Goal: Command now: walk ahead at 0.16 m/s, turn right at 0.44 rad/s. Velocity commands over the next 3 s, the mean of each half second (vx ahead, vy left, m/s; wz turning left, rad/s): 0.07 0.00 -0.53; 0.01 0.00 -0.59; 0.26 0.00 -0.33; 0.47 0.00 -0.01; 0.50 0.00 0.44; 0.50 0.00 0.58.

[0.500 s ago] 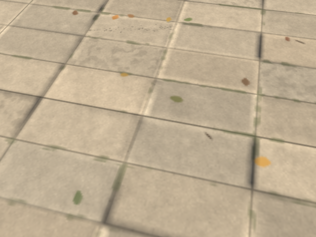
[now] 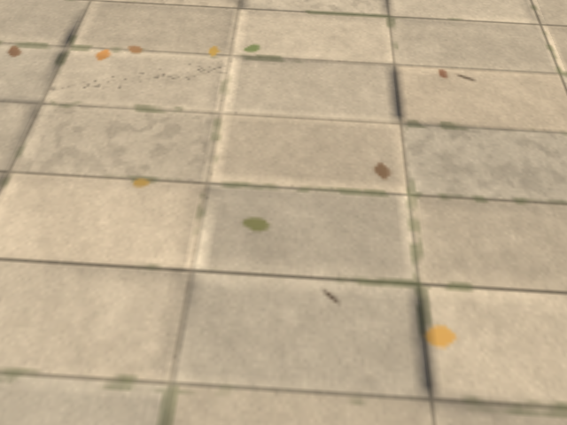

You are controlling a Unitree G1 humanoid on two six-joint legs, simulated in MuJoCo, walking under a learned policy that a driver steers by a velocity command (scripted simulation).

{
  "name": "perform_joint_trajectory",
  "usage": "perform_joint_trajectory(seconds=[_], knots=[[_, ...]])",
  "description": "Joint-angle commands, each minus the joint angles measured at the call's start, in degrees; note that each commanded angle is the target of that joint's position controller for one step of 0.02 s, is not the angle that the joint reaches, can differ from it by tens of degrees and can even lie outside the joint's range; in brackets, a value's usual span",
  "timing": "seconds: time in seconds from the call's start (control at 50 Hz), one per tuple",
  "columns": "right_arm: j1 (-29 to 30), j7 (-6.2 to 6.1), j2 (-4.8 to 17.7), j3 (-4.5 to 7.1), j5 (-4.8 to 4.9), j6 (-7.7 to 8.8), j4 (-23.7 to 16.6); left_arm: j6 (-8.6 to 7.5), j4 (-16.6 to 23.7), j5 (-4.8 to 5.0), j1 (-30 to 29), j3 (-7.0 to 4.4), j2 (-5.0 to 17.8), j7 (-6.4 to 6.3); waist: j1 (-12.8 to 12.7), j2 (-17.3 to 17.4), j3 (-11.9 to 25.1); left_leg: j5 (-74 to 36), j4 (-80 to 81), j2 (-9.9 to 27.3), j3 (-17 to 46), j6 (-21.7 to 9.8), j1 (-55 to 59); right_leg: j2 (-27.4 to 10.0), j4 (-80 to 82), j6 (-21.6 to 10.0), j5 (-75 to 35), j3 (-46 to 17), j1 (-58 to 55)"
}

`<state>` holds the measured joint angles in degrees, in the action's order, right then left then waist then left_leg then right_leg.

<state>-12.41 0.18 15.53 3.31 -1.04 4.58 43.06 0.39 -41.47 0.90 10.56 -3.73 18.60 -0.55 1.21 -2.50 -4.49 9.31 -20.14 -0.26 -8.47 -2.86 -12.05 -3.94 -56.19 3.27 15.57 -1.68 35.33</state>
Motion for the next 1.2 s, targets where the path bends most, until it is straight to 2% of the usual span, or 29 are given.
perform_joint_trajectory(seconds=[0.02, 0.16, 0.2, 0.22, 0.24, 0.26, 0.28, 0.3, 0.32, 0.36, 0.46, 0.56, 0.62, 0.64, 0.66, 0.68, 0.7, 0.76, 0.82, 0.88, 0.98, 1.02, 1.04, 1.06, 1.08, 1.1, 1.12, 1.16, 1.2], knots=[[5.72, -1.39, 8.72, 2.28, 0.3, 0.16, -4.16, 0.28, 3.33, -0.32, 3.64, -0.3, 1.27, 0.85, -2.15, 7.8, 7.51, -30.28, 6.44, 14.97, 2.78, -9.28, 1.05, -1.52, 7.41, -0.12, -9.45, 0.37, -7.7], [4.84, -1.36, 11.37, 3.55, 2.8, -2.59, -2.48, 1.36, 8.64, -0.45, -1.62, -1.94, 3.54, 2.93, -1.14, 7.72, 6.67, -25.62, -3.67, 18.16, 1.86, -6.44, 7.81, 0.8, 19.92, -4.34, -3.8, 4.18, -9.34], [2.44, -1.34, 9.57, 3.29, 2.85, -2.83, -1.48, 1.16, 7.7, -0.83, 4.44, -3.63, 6.67, 2.11, -3.87, 3.33, 9.82, -24.91, -17.22, 13.07, -1.61, -1.6, 4.8, 3.83, 29.51, -7.83, -17.46, 4.17, -21.32], [0.88, -1.17, 7.56, 2.55, 0.52, -2.48, -2.87, 1.05, 8.27, -1.17, 8.2, -5.57, 14.08, 0.62, -3.9, -9.82, 13.57, -5.03, -33.85, 7.18, -4.16, 3.5, -7.76, -7.45, 29.24, -13.36, -47.37, -11.8, -33.86], [0.71, -1.02, 5.82, 1.48, -0.9, -2.65, -4.81, 0.59, 9.81, -2.53, 7.44, -5.29, 16.04, 0.63, -2.75, -16.01, 19.56, 31.88, -48.89, -1.96, 3.36, 6.77, -22.43, -18.35, 31.74, -26.38, -48.89, -31.65, -41.59], [3.65, -0.66, 8.58, 2.23, 0.39, -3.17, -3.79, -0.12, 10.07, -1.88, 6.78, -4.14, 11.92, 1.38, -5.34, -6.19, 21.26, 30.78, -53.69, -0.09, 12.15, 6.22, -23.83, -16.82, 33.84, -25.59, -40.74, -28.58, -39.52], [5.44, -0.71, 8.65, 2.28, 1.65, -3.55, -4.44, -0.7, 10.04, -1.29, 4.04, -3.62, 10.44, 1.44, -3.99, -4.14, 16.68, 26.31, -53.35, 1.04, 12.44, 5.3, -25.66, -14.34, 34.44, -22.76, -34.24, -23.33, -35.4], [5.51, -1.31, 8.22, 2.34, 1.23, -3.89, -3.79, -0.69, 9.93, -0.34, 1.7, -3.34, 8.93, 1.18, -2.68, -0.48, 13.47, 22.13, -49.99, 2.26, 12.53, 5.24, -26.18, -11.33, 35.26, -19.59, -27.02, -20.16, -31.84], [5.97, -1.95, 8.87, 2.64, 0.56, -4.26, -3.9, -0.27, 10.32, 0.11, -0.79, -2.97, 8.02, 0.71, -1.59, -0.93, 11.46, 18.68, -46.31, 2.91, 12.76, 5.56, -24.78, -9.53, 36.22, -17.86, -22.72, -18.27, -27.79], [4.61, -2.06, 7.88, 2.54, 0.55, -4.58, -3.52, 0.29, 11.16, -0.98, -2.82, -2.86, 7.96, -0.01, -0.01, -3.88, 11.58, 14.75, -43.38, 1.38, 11.92, 6.47, -19.65, -6.84, 37.18, -17.21, -22.08, -16.32, -22.78], [5.79, -2.03, 5.71, 1.55, 0.92, -4.34, -3.51, 0.9, 11.05, -0.65, -1.63, -3.6, 9.1, -1.3, -1.36, -4.8, 12.96, 11.57, -29.48, -0.19, 12.97, 7.81, -15.47, -5.33, 36.49, -16.71, -14.82, -17.94, -22.59], [5.78, -0.9, 6.84, 1.98, 1.5, -3.57, -3.99, 1.74, 11.56, -0.59, -2.09, -3.67, 9.0, -0.83, -2.31, -7.34, 11.59, 11.5, -19.11, -1.65, 13.38, 6.49, -10.69, -4.92, 36.01, -15.65, -7.57, -24.59, -21.76], [1.22, -0.21, 7.15, 2.64, 1.39, -2.82, -2.79, 2.41, 11.89, 0.45, -3.4, -3.38, 8.21, -1.01, 0.37, -6.71, 11.02, 3.04, -3.28, -1.21, 12.1, 3.88, -1.38, -1.88, 32.2, -12.22, -6.74, -25.01, -18.95], [-0.61, -0.48, 10.71, 3.59, 0.5, -2.92, -2.77, 2.41, 12.0, 0.3, -1.88, -2.78, 6.09, -1.09, -0.12, -1.17, 11.49, 2.1, 0.59, 7.29, 18.73, 0.82, 4.54, 1.57, 25.77, -9.0, 1.0, -21.3, -13.3], [0.84, -0.84, 16.24, 4.77, -0.8, -3.61, -2.64, 2.02, 13.69, 0.45, -0.89, -2.4, 4.21, -0.91, -3.13, 16.5, 8.3, -5.33, 3.48, 18.83, 32.41, -7.14, 5.96, 11.52, 14.47, -5.24, 14.87, -8.34, -1.04], [2.79, -0.82, 13.48, 4.2, -2.12, -3.3, -4.28, 1.27, 13.02, -0.57, -0.87, -3.8, 8.73, -0.92, -1.57, 17.27, 7.79, -9.58, 4.74, 24.59, 38.14, -13.03, 1.95, 9.5, -0.33, -2.51, 19.68, -6.88, 0.53], [6.08, -1.27, 10.36, 3.19, -1.71, -3.12, -5.66, 1.35, 11.49, -0.19, 0.45, -4.88, 11.06, -0.71, -2.86, 12.42, 7.42, -10.8, 3.64, 22.0, 32.85, -11.9, 0.65, 8.09, -7.28, -1.81, 16.09, -7.9, -0.47], [8.67, -2.18, 7.22, 2.09, 0.72, -3.4, -6.33, 2.92, 9.17, -0.09, 2.75, -4.23, 7.2, -0.75, -3.04, 10.02, 5.48, -12.97, 1.52, 15.0, 20.49, -7.74, 2.57, 6.97, -14.73, 1.11, 8.41, -5.5, 1.64], [4.56, -2.8, 8.29, 2.42, 0.14, -4.38, -5.7, 2.87, 11.46, 0.74, -2.3, -3.08, 4.69, -0.33, 0.23, 11.69, 5.53, -15.32, 1.61, 14.26, 16.08, -8.79, 7.98, 5.19, -7.46, 2.68, 5.97, -1.6, 3.31], [3.09, -2.64, 10.75, 3.35, 0.29, -4.98, -5.43, 2.78, 12.95, 0.3, -4.56, -2.21, 3.38, 0.3, 1.83, 12.92, 7.65, -18.02, 0.69, 16.35, 14.27, -9.55, 10.85, 2.92, 1.79, 2.88, 7.81, 0.33, -1.04], [4.19, -1.32, 13.02, 4.3, 1.71, -4.99, -5.26, 3.37, 13.17, 0.44, -2.99, -2.56, 4.54, 1.27, 1.12, 14.22, 8.38, -19.96, -1.38, 18.29, 11.14, -8.69, 7.98, 3.24, 15.77, 0.14, 6.39, 4.83, -11.83], [5.48, -1.16, 12.72, 4.28, 2.95, -4.82, -4.99, 3.57, 12.0, 0.44, 0.51, -2.98, 4.33, 1.59, -1.56, 13.04, 8.67, -18.0, -5.83, 17.56, 8.67, -5.87, 5.86, 4.53, 27.44, -2.73, -1.81, 6.55, -18.88], [3.02, -1.0, 10.85, 3.84, 3.05, -4.54, -3.85, 3.56, 11.15, 0.3, 2.84, -3.64, 5.57, 1.21, -2.24, 9.89, 9.43, -13.11, -10.68, 15.69, 5.85, -2.46, 1.81, 5.29, 33.2, -4.77, -8.18, 5.11, -26.0], [1.2, -0.76, 7.75, 3.04, 1.22, -4.39, -3.83, 3.3, 10.95, 0.55, 6.02, -5.02, 10.07, 0.47, -2.18, -1.82, 11.13, 3.96, -23.33, 10.84, 0.48, 2.73, -10.36, -2.73, 34.94, -8.5, -20.9, -7.33, -37.28], [4.67, -0.81, 5.06, 1.7, -1.21, -4.03, -7.87, 2.48, 11.82, 0.0, 7.94, -5.78, 15.82, 0.14, -2.52, -15.9, 11.39, 30.06, -37.83, 2.11, 1.09, 6.7, -28.66, -16.42, 34.65, -20.2, -22.58, -28.39, -42.12], [8.79, -0.9, 8.01, 2.6, 0.34, -3.29, -8.63, 0.71, 11.11, -1.14, 10.7, -5.1, 12.65, 0.77, -7.41, -9.88, 14.28, 29.4, -45.42, 2.12, 10.49, 6.16, -31.64, -18.25, 39.42, -24.85, -5.74, -32.76, -39.52], [9.83, -0.45, 9.7, 3.14, 1.97, -2.92, -8.73, -0.54, 10.05, -1.04, 9.34, -3.89, 9.89, 0.86, -6.0, -7.97, 10.42, 23.77, -45.9, 4.06, 11.71, 4.57, -33.49, -15.27, 41.88, -21.75, 9.57, -29.11, -37.71], [8.99, -0.23, 10.59, 3.68, 1.47, -2.49, -6.96, -1.33, 9.59, -0.15, 4.84, -2.34, 6.36, 0.25, -3.96, -6.65, 4.98, 13.89, -41.39, 5.67, 11.3, 3.84, -33.22, -11.0, 44.37, -16.96, 17.33, -23.78, -33.08], [7.2, 0.37, 9.18, 3.35, 0.99, -1.63, -5.75, -1.75, 9.48, -0.88, 3.82, -1.64, 5.74, -0.37, -2.6, -7.13, 4.16, 5.81, -38.71, 4.79, 10.08, 4.5, -29.32, -8.14, 46.49, -15.75, 12.48, -19.65, -30.42]])
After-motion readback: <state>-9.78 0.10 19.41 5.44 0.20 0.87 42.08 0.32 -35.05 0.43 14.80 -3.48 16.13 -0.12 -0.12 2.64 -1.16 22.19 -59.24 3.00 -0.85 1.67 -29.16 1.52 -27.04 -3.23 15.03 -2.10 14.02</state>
